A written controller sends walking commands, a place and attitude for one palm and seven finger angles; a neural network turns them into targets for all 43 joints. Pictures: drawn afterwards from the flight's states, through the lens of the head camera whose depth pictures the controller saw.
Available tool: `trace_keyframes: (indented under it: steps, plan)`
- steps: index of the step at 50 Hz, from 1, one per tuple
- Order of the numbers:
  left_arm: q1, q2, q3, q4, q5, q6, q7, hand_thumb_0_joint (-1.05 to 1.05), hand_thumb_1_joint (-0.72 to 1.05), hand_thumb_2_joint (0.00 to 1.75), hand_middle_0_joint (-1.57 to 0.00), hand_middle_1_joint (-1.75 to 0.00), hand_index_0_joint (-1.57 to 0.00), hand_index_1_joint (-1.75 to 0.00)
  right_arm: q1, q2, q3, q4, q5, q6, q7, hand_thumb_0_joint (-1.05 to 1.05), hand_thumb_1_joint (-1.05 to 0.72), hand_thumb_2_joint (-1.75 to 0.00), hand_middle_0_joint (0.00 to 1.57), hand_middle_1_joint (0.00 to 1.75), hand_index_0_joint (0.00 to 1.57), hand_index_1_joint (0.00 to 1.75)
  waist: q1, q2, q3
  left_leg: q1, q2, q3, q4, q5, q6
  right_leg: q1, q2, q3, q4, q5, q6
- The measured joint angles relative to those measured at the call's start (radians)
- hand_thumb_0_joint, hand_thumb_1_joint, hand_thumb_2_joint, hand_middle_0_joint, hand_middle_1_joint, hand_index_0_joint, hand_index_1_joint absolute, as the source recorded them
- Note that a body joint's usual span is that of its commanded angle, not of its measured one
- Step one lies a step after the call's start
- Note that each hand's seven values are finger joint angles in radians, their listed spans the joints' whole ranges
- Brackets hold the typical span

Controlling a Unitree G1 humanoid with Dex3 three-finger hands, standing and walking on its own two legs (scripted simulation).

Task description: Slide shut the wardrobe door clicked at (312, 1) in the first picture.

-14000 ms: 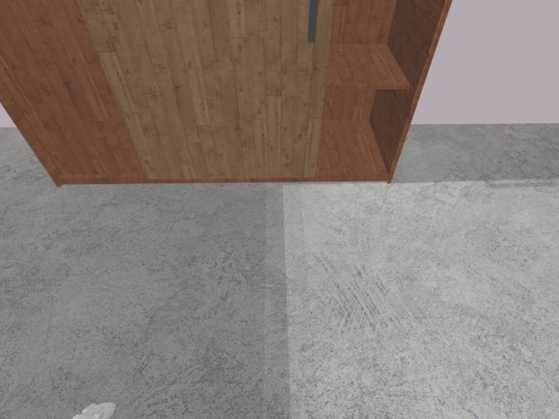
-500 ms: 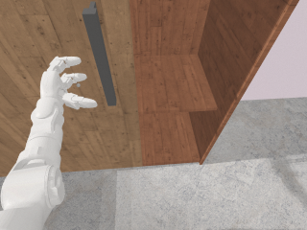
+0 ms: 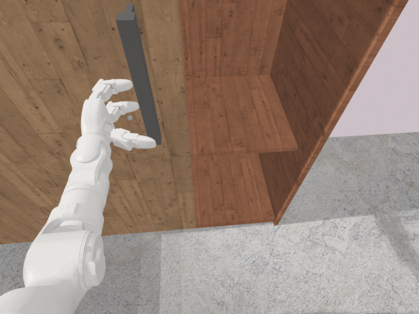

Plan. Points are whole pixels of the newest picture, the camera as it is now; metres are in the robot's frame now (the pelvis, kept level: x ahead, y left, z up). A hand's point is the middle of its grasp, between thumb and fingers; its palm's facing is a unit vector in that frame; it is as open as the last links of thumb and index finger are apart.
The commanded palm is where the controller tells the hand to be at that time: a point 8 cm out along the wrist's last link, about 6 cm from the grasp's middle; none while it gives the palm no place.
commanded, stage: feel for the door with the fingertips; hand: left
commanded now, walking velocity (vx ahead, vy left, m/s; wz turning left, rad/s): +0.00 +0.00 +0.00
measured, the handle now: (145, 85) +0.52 +0.11 +0.15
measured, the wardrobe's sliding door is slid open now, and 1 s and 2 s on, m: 0.39 0.39 0.39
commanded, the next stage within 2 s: slide the fingers in behind the handle in 0.34 s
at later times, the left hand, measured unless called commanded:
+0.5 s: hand (123, 111) +0.48 +0.16 +0.12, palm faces +0.09 -1.00 +0.00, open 13.7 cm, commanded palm +0.46 +0.20 +0.12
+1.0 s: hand (137, 117) +0.46 +0.13 +0.12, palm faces +0.07 -1.00 +0.00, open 14.0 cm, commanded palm +0.43 +0.18 +0.12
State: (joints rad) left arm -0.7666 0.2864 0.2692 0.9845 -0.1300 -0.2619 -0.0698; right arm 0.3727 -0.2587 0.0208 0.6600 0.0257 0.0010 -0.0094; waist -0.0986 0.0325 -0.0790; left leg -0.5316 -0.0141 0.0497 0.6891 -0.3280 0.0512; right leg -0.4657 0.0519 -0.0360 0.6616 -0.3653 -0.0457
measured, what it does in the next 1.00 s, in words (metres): stands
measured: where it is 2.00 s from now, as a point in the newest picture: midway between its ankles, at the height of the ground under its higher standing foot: outside the picture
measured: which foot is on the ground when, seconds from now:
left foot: down 0.00-1.00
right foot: down 0.00-1.00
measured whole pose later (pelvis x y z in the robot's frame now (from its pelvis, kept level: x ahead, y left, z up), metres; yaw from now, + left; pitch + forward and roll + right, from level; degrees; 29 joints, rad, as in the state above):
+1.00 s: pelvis +0.00 -0.01 +0.00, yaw +0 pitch +10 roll -1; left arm -0.75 0.26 0.27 0.96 -0.12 -0.27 -0.03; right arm 0.38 -0.25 0.02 0.65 0.02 0.01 0.00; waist -0.10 0.04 -0.09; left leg -0.53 -0.01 0.05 0.69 -0.33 0.04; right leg -0.47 0.06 -0.03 0.67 -0.37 -0.05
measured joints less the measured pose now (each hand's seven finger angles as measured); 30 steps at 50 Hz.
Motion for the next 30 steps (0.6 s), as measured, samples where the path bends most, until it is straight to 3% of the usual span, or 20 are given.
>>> trace_keyframes:
  steps: [8, 17, 30]
  plan:
    - [-0.041, 0.028, 0.034, 0.064, 0.02, -0.014, 0.015, -0.01, -0.5, 0.3, -0.3, -1.2, -0.3, -1.2, -0.003, 0.004, 0.009, 0.0, -0.004, -0.001, -0.004, 0.0, -0.9, -0.9, 0.2, 0.3, 0.2, 0.3, -0.011, -0.006, 0.006, -0.012, 0.004, 0.002, 0.007, 0.001, -0.002, -0.014, 0.004, 0.001, 0.009, 0.001, -0.003]
    - [-0.09, 0.071, 0.034, 0.119, 0.007, -0.026, -0.027, -0.01, -0.5, 0.3, -0.31, -1.21, -0.32, -1.21, 0.025, -0.009, 0.004, 0.018, -0.003, 0.002, -0.008, 0.0, -0.9, -0.9, 0.2, 0.3, 0.2, 0.3, -0.015, -0.004, 0.005, -0.035, 0.006, -0.01, 0.014, 0.002, -0.005, -0.03, 0.006, -0.01, 0.008, 0.003, -0.006]
    - [-0.123, 0.069, 0.011, 0.142, 0.009, -0.037, 0.0, -0.01, -0.5, 0.3, -0.33, -1.24, -0.33, -1.24, 0.039, -0.016, -0.005, 0.034, -0.01, -0.005, 0.003, 0.0, -0.9, -0.9, 0.2, 0.3, 0.2, 0.3, -0.016, -0.003, 0.002, -0.065, 0.002, -0.022, 0.029, 0.004, -0.006, -0.055, 0.002, -0.023, 0.021, 0.001, -0.007]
